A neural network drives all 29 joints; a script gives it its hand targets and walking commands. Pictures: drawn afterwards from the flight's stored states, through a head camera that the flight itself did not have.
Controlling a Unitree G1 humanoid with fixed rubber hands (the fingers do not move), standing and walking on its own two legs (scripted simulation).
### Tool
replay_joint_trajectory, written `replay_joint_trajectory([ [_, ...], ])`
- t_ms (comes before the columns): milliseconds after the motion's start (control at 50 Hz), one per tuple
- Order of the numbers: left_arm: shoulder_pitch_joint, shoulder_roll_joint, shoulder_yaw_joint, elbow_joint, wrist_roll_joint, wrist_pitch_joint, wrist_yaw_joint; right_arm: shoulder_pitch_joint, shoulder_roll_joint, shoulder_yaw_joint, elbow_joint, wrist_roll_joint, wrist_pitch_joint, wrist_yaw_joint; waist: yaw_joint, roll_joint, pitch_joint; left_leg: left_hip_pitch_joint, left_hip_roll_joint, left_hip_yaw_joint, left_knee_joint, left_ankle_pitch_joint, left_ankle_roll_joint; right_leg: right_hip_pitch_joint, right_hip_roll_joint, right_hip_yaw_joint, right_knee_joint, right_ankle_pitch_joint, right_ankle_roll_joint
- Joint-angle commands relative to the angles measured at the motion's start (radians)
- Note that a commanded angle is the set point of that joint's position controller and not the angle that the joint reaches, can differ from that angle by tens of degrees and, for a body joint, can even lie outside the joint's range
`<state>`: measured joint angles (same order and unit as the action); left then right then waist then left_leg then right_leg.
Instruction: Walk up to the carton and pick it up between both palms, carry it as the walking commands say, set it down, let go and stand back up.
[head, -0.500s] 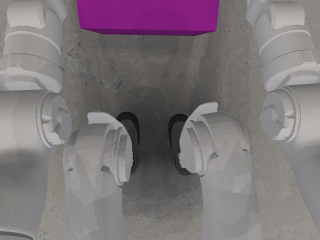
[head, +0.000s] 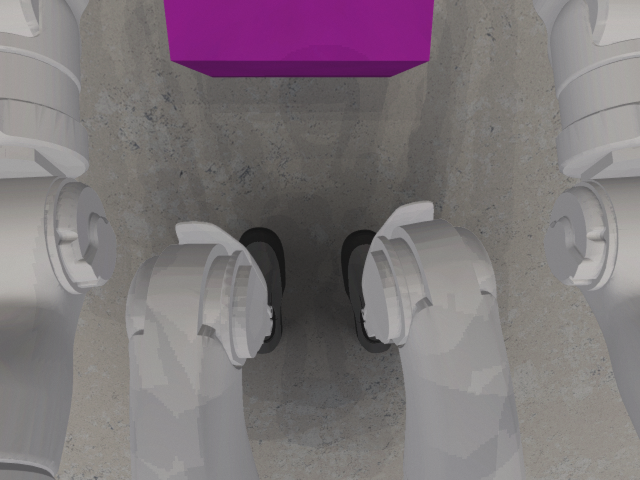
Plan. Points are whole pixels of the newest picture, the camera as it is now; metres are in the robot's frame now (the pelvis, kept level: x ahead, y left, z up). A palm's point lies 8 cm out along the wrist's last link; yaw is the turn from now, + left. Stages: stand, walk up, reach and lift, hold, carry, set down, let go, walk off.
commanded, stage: set down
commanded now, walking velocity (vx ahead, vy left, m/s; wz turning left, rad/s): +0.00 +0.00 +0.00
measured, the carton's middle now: out of the picture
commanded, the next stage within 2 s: let go in 1.32 s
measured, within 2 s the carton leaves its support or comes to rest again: neither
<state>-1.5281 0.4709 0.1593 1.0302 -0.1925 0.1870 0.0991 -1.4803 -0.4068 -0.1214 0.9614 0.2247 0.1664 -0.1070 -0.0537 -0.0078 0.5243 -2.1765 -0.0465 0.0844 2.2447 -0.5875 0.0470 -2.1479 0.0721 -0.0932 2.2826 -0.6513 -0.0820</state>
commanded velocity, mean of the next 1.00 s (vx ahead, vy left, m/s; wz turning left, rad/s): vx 0.00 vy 0.00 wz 0.00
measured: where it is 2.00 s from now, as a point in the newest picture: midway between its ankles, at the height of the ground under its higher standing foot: (317, 310)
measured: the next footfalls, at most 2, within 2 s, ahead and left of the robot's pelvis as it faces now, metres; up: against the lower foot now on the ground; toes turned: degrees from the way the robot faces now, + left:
none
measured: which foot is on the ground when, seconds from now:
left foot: down 0.00-1.00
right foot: down 0.00-1.00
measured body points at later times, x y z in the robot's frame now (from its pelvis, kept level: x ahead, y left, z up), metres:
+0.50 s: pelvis -0.01 +0.00 +0.11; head +0.36 -0.02 +0.35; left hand +0.60 +0.17 -0.01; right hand +0.56 -0.24 -0.01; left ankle +0.12 +0.09 -0.33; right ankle +0.10 -0.08 -0.33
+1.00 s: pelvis +0.00 +0.01 +0.24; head +0.36 +0.00 +0.50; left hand +0.61 +0.19 +0.15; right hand +0.56 -0.24 +0.14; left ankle +0.12 +0.09 -0.33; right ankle +0.10 -0.08 -0.33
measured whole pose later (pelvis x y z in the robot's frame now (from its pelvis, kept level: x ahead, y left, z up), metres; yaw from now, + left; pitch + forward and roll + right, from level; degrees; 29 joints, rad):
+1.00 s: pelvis +0.00 +0.01 +0.24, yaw -1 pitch +26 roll -2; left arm -1.51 0.48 0.14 0.81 -0.19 0.44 0.09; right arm -1.36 -0.47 -0.17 0.68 0.23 0.41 -0.07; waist -0.04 0.03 0.52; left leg -1.46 -0.07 0.00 1.43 -0.42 0.05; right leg -1.43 0.09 -0.03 1.44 -0.46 -0.05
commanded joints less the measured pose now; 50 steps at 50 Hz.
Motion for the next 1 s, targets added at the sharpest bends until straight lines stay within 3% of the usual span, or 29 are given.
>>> replay_joint_trajectory([
  [0, -0.408, 0.184, -0.123, -0.235, -0.040, 0.019, 0.007, -0.324, -0.228, -0.002, -0.187, 0.030, 0.047, -0.022, -0.034, 0.068, -1.776, 0.907, 0.003, -0.109, -0.146, 0.451, 0.002, 0.653, -0.028, 0.094, -0.272, 0.467, 0.062],
  [20, -0.381, 0.168, -0.106, -0.309, -0.044, 0.019, 0.005, -0.321, -0.165, 0.007, -0.284, 0.058, 0.048, -0.021, -0.008, 0.058, -1.823, 0.896, 0.003, -0.091, -0.176, 0.425, 0.009, 0.706, -0.020, 0.104, -0.302, 0.448, 0.064],
  [40, -0.397, 0.158, -0.117, -0.376, -0.039, 0.021, 0.008, -0.309, -0.194, -0.019, -0.281, 0.045, 0.049, -0.020, -0.040, 0.048, -1.808, 0.832, 0.005, -0.104, -0.195, 0.411, 0.003, 0.718, -0.025, 0.091, -0.287, 0.487, 0.060],
  [120, -0.401, 0.185, -0.092, -0.316, -0.029, 0.061, 0.016, -0.319, -0.199, -0.036, -0.269, 0.053, 0.085, -0.007, -0.016, 0.070, -1.754, 0.894, 0.009, -0.115, -0.281, 0.326, 0.018, 0.643, -0.026, 0.083, -0.360, 0.351, 0.052],
  [140, -0.411, 0.202, -0.083, -0.384, -0.043, 0.071, 0.022, -0.391, -0.254, -0.053, -0.447, 0.038, 0.089, -0.023, -0.016, 0.041, -1.962, 0.971, -0.009, -0.110, -0.264, 0.412, 0.014, 0.787, -0.015, 0.093, -0.376, 0.432, 0.054],
  [160, -0.378, 0.212, -0.059, -0.274, -0.025, 0.082, 0.026, -0.334, -0.246, -0.056, -0.293, 0.019, 0.102, -0.019, -0.027, 0.024, -1.800, 0.908, -0.002, -0.122, -0.284, 0.345, 0.032, 0.682, -0.017, 0.079, -0.383, 0.367, 0.061],
  [180, -0.390, 0.231, -0.031, -0.416, -0.031, 0.084, 0.025, -0.376, -0.268, -0.054, -0.455, 0.025, 0.109, -0.030, -0.005, 0.032, -1.955, 0.964, -0.019, -0.097, -0.280, 0.391, 0.026, 0.823, -0.008, 0.108, -0.412, 0.425, 0.055],
  [220, -0.399, 0.202, -0.089, -0.443, -0.053, 0.105, 0.020, -0.312, -0.241, -0.048, -0.424, 0.064, 0.132, -0.028, -0.015, 0.097, -2.028, 1.050, -0.010, -0.112, -0.305, 0.461, 0.020, 0.800, -0.004, 0.097, -0.415, 0.475, 0.051],
  [240, -0.366, 0.225, -0.064, -0.390, -0.038, 0.119, 0.024, -0.269, -0.241, -0.051, -0.327, 0.038, 0.150, -0.025, -0.038, 0.047, -1.935, 0.987, -0.004, -0.124, -0.330, 0.410, 0.029, 0.781, -0.010, 0.093, -0.439, 0.438, 0.051],
  [260, -0.389, 0.237, -0.052, -0.460, -0.036, 0.126, 0.017, -0.342, -0.251, -0.050, -0.461, 0.032, 0.155, -0.026, -0.007, 0.027, -2.027, 1.049, -0.015, -0.115, -0.348, 0.451, 0.026, 0.807, 0.001, 0.084, -0.454, 0.463, 0.057],
  [280, -0.362, 0.213, -0.063, -0.454, -0.048, 0.134, 0.012, -0.324, -0.271, -0.079, -0.453, 0.025, 0.159, -0.027, -0.030, 0.022, -1.998, 1.002, -0.019, -0.120, -0.372, 0.444, 0.020, 0.835, 0.002, 0.090, -0.477, 0.469, 0.054],
  [320, -0.368, 0.263, -0.027, -0.450, -0.003, 0.143, 0.016, -0.322, -0.268, -0.086, -0.444, 0.026, 0.173, -0.025, -0.002, 0.075, -1.995, 0.994, -0.021, -0.107, -0.393, 0.406, 0.017, 0.876, 0.007, 0.114, -0.510, 0.460, 0.048],
  [380, -0.341, 0.204, -0.059, -0.468, -0.035, 0.169, 0.004, -0.265, -0.235, -0.063, -0.418, 0.034, 0.203, -0.017, -0.031, 0.064, -2.059, 1.104, -0.018, -0.121, -0.447, 0.477, 0.013, 0.887, 0.005, 0.100, -0.563, 0.488, 0.050],
  [420, -0.344, 0.246, -0.017, -0.510, 0.016, 0.172, 0.012, -0.285, -0.245, -0.063, -0.436, 0.037, 0.207, 0.000, 0.031, 0.084, -2.085, 1.149, -0.029, -0.114, -0.487, 0.496, 0.013, 0.934, 0.018, 0.107, -0.588, 0.509, 0.054],
  [480, -0.346, 0.247, -0.026, -0.516, -0.012, 0.185, 0.008, -0.316, -0.251, -0.066, -0.545, 0.085, 0.215, 0.002, 0.032, 0.073, -2.175, 1.221, -0.023, -0.112, -0.515, 0.544, 0.018, 0.978, 0.013, 0.102, -0.618, 0.539, 0.069],
  [500, -0.271, 0.239, 0.009, -0.403, 0.001, 0.198, 0.005, -0.261, -0.230, -0.031, -0.457, 0.058, 0.223, 0.004, 0.047, 0.018, -2.092, 1.190, -0.023, -0.128, -0.531, 0.514, 0.032, 0.971, 0.010, 0.118, -0.649, 0.499, 0.069],
  [580, -0.277, 0.202, -0.004, -0.433, 0.007, 0.192, -0.010, -0.236, -0.248, -0.085, -0.425, 0.004, 0.216, 0.019, -0.014, -0.021, -2.056, 1.199, -0.022, -0.130, -0.643, 0.514, 0.011, 1.047, 0.017, 0.097, -0.737, 0.522, 0.071],
  [660, -0.297, 0.247, -0.007, -0.546, 0.003, 0.189, -0.003, -0.250, -0.272, -0.114, -0.543, 0.010, 0.210, 0.010, -0.001, 0.084, -2.251, 1.375, -0.027, -0.137, -0.673, 0.654, 0.005, 1.141, 0.025, 0.105, -0.762, 0.668, 0.068],
  [680, -0.323, 0.215, -0.013, -0.479, -0.003, 0.196, -0.004, -0.199, -0.258, -0.098, -0.442, 0.003, 0.225, 0.011, -0.022, 0.061, -2.206, 1.368, -0.023, -0.131, -0.678, 0.607, -0.001, 1.105, 0.023, 0.105, -0.795, 0.607, 0.062],
  [700, -0.312, 0.264, 0.013, -0.470, 0.019, 0.198, -0.005, -0.263, -0.279, -0.098, -0.488, 0.010, 0.226, 0.014, 0.029, 0.050, -2.194, 1.397, -0.026, -0.133, -0.701, 0.589, 0.007, 1.086, 0.027, 0.101, -0.803, 0.560, 0.073],
  [740, -0.252, 0.200, -0.049, -0.481, -0.022, 0.208, -0.004, -0.226, -0.280, -0.109, -0.525, -0.007, 0.222, 0.018, -0.030, 0.036, -2.247, 1.502, -0.018, -0.162, -0.769, 0.653, 0.001, 1.144, 0.031, 0.072, -0.832, 0.616, 0.077],
  [760, -0.281, 0.224, -0.015, -0.490, 0.014, 0.206, -0.004, -0.209, -0.296, -0.128, -0.484, -0.009, 0.226, 0.025, -0.022, 0.074, -2.145, 1.465, -0.010, -0.143, -0.752, 0.636, -0.008, 1.075, 0.023, 0.091, -0.852, 0.585, 0.066],
  [780, -0.226, 0.191, -0.014, -0.436, 0.027, 0.202, -0.009, -0.201, -0.250, -0.107, -0.435, 0.007, 0.224, 0.041, 0.039, 0.086, -2.092, 1.446, -0.018, -0.143, -0.814, 0.600, -0.005, 1.094, 0.026, 0.106, -0.888, 0.550, 0.071],
  [820, -0.267, 0.205, -0.003, -0.417, 0.032, 0.202, -0.004, -0.203, -0.253, -0.126, -0.374, -0.011, 0.216, 0.050, -0.002, 0.056, -2.068, 1.515, 0.004, -0.172, -0.847, 0.598, -0.013, 1.016, 0.019, 0.069, -0.911, 0.495, 0.082],
  [840, -0.304, 0.218, -0.016, -0.503, 0.007, 0.203, -0.007, -0.262, -0.281, -0.104, -0.519, 0.014, 0.218, 0.042, 0.005, 0.085, -2.211, 1.600, -0.006, -0.143, -0.849, 0.619, -0.008, 1.143, 0.020, 0.099, -0.954, 0.530, 0.079],
  [860, -0.272, 0.185, -0.024, -0.474, -0.015, 0.207, -0.002, -0.236, -0.274, -0.083, -0.482, 0.000, 0.222, 0.041, -0.019, -0.011, -2.169, 1.530, -0.001, -0.158, -0.871, 0.580, -0.005, 1.209, 0.023, 0.099, -0.963, 0.537, 0.077],
  [900, -0.237, 0.172, -0.004, -0.434, 0.000, 0.211, -0.006, -0.216, -0.279, -0.114, -0.459, -0.025, 0.221, 0.049, 0.003, 0.048, -2.140, 1.545, -0.009, -0.147, -0.922, 0.614, -0.008, 1.233, 0.016, 0.107, -1.002, 0.590, 0.075],
  [960, -0.294, 0.147, -0.030, -0.566, 0.012, 0.209, -0.003, -0.219, -0.287, -0.111, -0.519, -0.005, 0.215, 0.058, -0.023, 0.048, -2.232, 1.692, 0.006, -0.167, -0.976, 0.676, -0.021, 1.263, 0.021, 0.106, -1.062, 0.613, 0.066],
  [980, -0.275, 0.156, -0.006, -0.477, 0.012, 0.210, 0.000, -0.213, -0.331, -0.136, -0.479, -0.032, 0.210, 0.051, -0.033, 0.092, -2.188, 1.675, 0.003, -0.163, -0.970, 0.616, -0.021, 1.226, 0.015, 0.111, -1.077, 0.551, 0.057],
])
